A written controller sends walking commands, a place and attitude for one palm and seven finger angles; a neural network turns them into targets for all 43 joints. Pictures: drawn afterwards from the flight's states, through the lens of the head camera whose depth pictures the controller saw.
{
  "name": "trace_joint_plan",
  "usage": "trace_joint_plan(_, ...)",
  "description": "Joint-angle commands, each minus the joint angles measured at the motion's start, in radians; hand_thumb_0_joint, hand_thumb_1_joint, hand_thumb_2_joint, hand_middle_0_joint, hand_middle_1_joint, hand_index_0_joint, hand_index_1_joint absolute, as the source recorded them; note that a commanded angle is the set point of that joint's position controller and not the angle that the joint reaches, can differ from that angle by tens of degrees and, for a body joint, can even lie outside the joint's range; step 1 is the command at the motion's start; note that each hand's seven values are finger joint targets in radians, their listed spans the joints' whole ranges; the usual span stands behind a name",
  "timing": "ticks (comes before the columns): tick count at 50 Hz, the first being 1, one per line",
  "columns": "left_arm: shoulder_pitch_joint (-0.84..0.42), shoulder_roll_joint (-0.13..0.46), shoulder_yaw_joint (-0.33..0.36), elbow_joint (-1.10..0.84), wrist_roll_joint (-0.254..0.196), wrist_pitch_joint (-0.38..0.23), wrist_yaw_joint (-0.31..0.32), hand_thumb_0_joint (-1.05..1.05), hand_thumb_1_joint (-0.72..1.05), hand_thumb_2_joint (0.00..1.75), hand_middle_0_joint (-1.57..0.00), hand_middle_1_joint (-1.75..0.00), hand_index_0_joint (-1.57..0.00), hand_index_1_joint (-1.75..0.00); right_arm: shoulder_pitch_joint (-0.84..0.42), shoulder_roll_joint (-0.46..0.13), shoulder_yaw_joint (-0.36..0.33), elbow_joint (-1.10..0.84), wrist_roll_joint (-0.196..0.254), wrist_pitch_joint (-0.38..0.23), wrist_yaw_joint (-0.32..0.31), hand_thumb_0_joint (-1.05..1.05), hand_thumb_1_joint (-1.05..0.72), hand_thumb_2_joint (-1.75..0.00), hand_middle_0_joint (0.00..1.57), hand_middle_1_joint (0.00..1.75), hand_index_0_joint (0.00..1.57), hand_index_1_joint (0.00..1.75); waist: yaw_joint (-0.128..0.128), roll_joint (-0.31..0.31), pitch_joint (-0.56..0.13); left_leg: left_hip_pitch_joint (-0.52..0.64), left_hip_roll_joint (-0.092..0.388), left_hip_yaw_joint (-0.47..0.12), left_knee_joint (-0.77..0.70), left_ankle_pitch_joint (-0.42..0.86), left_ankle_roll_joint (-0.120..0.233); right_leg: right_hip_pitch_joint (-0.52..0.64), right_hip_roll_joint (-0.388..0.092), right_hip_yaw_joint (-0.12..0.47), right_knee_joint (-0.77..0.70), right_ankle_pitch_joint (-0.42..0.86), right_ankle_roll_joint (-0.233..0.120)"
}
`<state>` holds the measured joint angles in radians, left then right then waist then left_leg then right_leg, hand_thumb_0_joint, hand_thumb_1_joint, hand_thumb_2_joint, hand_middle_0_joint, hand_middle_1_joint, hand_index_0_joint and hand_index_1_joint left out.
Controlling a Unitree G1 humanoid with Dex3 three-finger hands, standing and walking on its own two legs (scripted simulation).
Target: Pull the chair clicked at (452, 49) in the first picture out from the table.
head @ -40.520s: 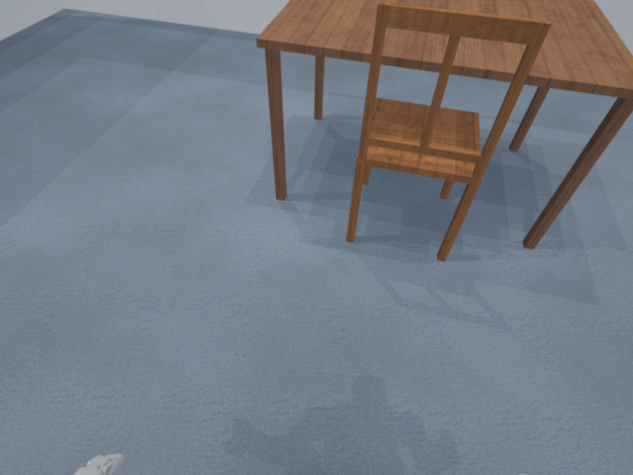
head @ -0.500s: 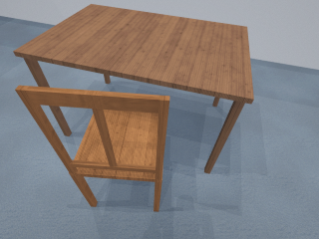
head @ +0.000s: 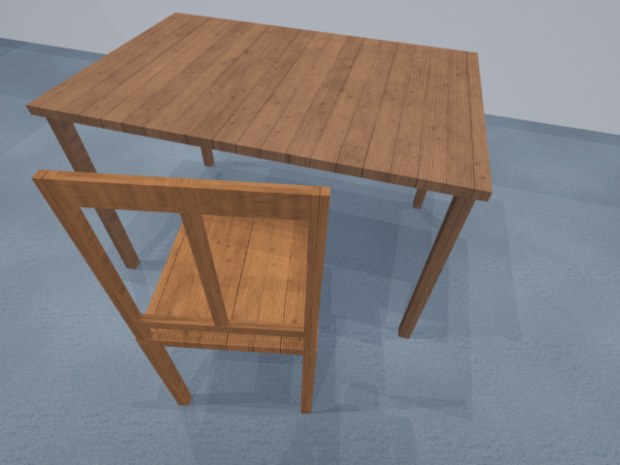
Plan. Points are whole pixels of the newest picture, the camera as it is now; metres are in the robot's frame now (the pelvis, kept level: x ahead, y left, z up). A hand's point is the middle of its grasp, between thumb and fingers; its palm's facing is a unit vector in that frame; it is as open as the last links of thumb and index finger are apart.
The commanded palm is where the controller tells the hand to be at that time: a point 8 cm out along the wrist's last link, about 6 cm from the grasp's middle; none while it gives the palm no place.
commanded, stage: look again from close up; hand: left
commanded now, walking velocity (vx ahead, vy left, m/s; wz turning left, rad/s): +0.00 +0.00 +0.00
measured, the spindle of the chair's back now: (208, 276) +0.44 +0.21 -0.08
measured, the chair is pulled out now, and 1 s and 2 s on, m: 0.22 0.22 0.22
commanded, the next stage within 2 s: none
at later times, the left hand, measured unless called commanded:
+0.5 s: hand out of the picture -0.05 +0.14 -0.18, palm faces +0.04 -0.99 -0.15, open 7.3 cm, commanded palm none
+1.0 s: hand out of the picture -0.04 +0.12 -0.17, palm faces +0.04 -0.99 -0.16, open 7.3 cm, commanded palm none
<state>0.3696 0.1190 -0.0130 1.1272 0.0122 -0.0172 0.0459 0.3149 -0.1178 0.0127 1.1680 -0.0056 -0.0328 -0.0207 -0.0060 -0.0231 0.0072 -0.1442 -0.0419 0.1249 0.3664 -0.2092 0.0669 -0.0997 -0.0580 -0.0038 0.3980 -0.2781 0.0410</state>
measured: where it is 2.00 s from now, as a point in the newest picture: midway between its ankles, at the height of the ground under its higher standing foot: outside the picture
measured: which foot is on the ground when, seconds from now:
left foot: down 0.00-1.00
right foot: down 0.00-1.00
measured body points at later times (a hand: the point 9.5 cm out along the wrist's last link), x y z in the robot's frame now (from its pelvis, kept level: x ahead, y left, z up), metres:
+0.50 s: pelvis +0.00 -0.01 +0.00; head -0.01 -0.01 +0.45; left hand -0.05 +0.19 -0.16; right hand -0.03 -0.22 -0.16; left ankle +0.00 +0.07 -0.74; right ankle -0.04 -0.14 -0.74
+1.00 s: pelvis +0.00 -0.03 +0.00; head +0.00 -0.03 +0.45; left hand -0.04 +0.17 -0.16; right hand -0.02 -0.23 -0.16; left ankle +0.00 +0.07 -0.74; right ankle -0.04 -0.14 -0.74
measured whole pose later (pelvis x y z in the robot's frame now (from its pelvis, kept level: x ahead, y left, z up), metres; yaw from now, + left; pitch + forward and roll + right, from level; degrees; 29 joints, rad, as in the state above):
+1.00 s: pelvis +0.00 -0.03 +0.00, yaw +0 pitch -1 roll +1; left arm 0.38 0.10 -0.02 1.12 0.01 -0.03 0.04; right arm 0.31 -0.11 0.01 1.17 0.00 -0.03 -0.02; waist 0.00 -0.01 0.01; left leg -0.16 0.00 0.11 0.37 -0.20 0.02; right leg -0.12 -0.02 -0.01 0.41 -0.28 0.00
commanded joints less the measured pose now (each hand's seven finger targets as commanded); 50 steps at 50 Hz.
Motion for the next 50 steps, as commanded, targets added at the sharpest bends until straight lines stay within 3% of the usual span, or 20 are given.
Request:
trace_joint_plan(1,0.103,0.078,0.01,-0.013,0.003,-0.012,0.008,0.0,0.9,0.9,-0.2,-0.3,-0.2,-0.3,0.074,-0.094,-0.017,-0.014,0.0,-0.009,-0.009,0.0,-0.9,-0.9,0.2,0.3,0.2,0.3,0.003,0.014,0.092,0.021,0.149,-0.154,-0.085,0.129,-0.025,-0.117,-0.052,0.041,-0.056,0.131,-0.05)
trace_joint_plan(13,0.113,0.074,0.009,-0.01,0.003,-0.015,0.007,0.0,0.9,0.9,-0.2,-0.3,-0.2,-0.3,0.081,-0.086,-0.018,-0.013,0.001,-0.009,-0.009,0.0,-0.9,-0.9,0.2,0.3,0.2,0.3,0.002,0.017,0.08,0.02,0.146,-0.153,-0.081,0.113,-0.026,-0.119,-0.05,0.047,-0.059,0.133,-0.055)
trace_joint_plan(24,0.119,0.069,0.007,-0.014,0.004,-0.015,0.006,0.0,0.9,0.9,-0.2,-0.3,-0.2,-0.3,0.074,-0.079,-0.018,-0.014,0.002,-0.004,-0.008,0.0,-0.9,-0.9,0.2,0.3,0.2,0.3,0.004,0.014,0.112,0.004,0.145,-0.147,-0.087,0.062,-0.027,-0.143,-0.043,0.053,-0.067,0.109,-0.06)
trace_joint_plan(28,0.121,0.069,0.008,-0.012,0.003,-0.018,0.006,0.0,0.9,0.9,-0.2,-0.3,-0.2,-0.3,0.079,-0.079,-0.018,-0.013,0.001,-0.007,-0.008,0.0,-0.9,-0.9,0.2,0.3,0.2,0.3,0.003,0.007,0.086,0.019,0.147,-0.149,-0.076,0.098,-0.027,-0.137,-0.046,0.054,-0.06,0.129,-0.06)
trace_joint_plan(50,0.126,0.07,0.005,-0.018,0.002,-0.024,0.006,0.0,0.9,0.9,-0.2,-0.3,-0.2,-0.3,0.064,-0.074,-0.017,-0.009,0.002,-0.003,-0.008,0.0,-0.9,-0.9,0.2,0.3,0.2,0.3,0.005,0.007,0.095,0.021,0.147,-0.137,-0.054,0.119,-0.034,-0.147,-0.041,0.072,-0.073,0.155,-0.069)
